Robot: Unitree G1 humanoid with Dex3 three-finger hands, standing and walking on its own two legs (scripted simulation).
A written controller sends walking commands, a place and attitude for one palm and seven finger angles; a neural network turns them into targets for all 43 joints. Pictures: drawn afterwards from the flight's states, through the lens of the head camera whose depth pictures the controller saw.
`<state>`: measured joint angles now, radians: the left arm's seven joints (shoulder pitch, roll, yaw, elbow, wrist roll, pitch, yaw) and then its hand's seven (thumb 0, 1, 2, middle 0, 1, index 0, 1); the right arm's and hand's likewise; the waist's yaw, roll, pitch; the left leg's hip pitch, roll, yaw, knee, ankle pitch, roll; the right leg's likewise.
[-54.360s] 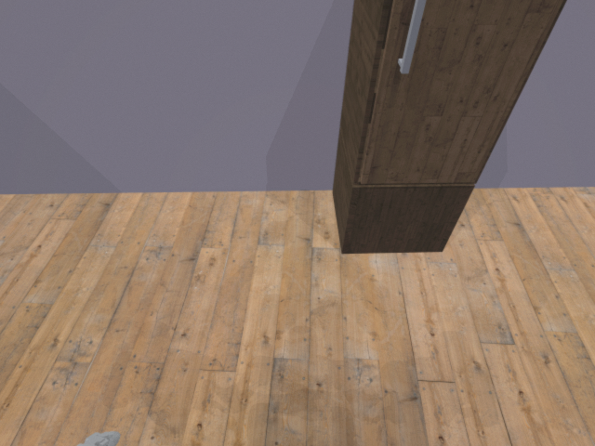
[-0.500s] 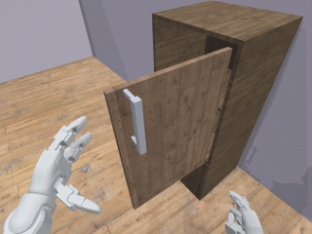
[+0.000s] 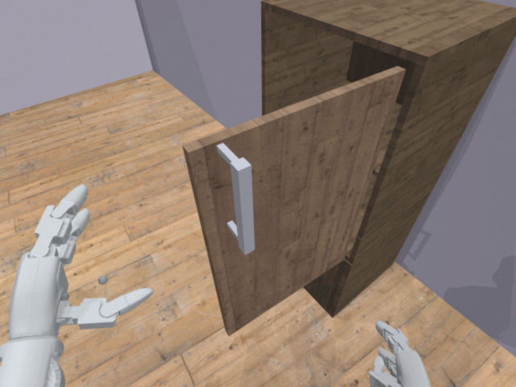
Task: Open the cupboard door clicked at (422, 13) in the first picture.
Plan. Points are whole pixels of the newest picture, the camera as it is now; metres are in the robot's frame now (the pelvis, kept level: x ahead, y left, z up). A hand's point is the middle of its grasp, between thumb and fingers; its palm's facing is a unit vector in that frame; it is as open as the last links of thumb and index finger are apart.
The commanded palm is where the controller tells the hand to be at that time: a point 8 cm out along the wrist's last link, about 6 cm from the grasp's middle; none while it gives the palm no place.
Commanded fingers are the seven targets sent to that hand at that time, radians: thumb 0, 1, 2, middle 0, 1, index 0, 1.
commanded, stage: draw the hand back to the body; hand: left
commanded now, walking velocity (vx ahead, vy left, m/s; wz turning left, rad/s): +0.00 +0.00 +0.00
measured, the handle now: (236, 203) +0.32 +0.08 +0.16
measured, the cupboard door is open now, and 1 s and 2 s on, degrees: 86 86 86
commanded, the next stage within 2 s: step back with the hand held close in 0.74 s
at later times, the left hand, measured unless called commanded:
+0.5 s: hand (79, 253) +0.22 +0.26 +0.16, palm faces +0.46 -0.80 -0.38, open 7.9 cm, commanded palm +0.17 +0.29 +0.17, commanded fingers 0.00 0.90 0.90 -0.20 -0.30 -0.20 -0.30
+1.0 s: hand (76, 260) +0.21 +0.25 +0.16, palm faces +0.41 -0.79 -0.44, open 7.4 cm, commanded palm +0.15 +0.29 +0.18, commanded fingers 0.00 0.90 0.90 -0.20 -0.30 -0.20 -0.30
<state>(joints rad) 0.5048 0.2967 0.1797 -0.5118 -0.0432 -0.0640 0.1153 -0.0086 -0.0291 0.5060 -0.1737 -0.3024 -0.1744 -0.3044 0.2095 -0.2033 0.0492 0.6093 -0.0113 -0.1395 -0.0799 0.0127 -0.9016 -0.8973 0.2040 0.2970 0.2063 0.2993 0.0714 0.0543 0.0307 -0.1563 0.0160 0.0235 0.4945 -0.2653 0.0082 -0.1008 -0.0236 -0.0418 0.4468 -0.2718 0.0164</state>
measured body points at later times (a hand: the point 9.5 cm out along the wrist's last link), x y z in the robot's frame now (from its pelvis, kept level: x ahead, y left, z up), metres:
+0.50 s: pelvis +0.02 -0.01 +0.00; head +0.01 -0.02 +0.45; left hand +0.19 +0.30 +0.18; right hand +0.21 -0.23 -0.08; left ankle +0.01 +0.11 -0.74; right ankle -0.01 -0.13 -0.74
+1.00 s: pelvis +0.00 -0.01 +0.00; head +0.01 -0.02 +0.45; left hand +0.18 +0.29 +0.18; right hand +0.19 -0.24 -0.08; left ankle +0.01 +0.11 -0.74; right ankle -0.01 -0.13 -0.74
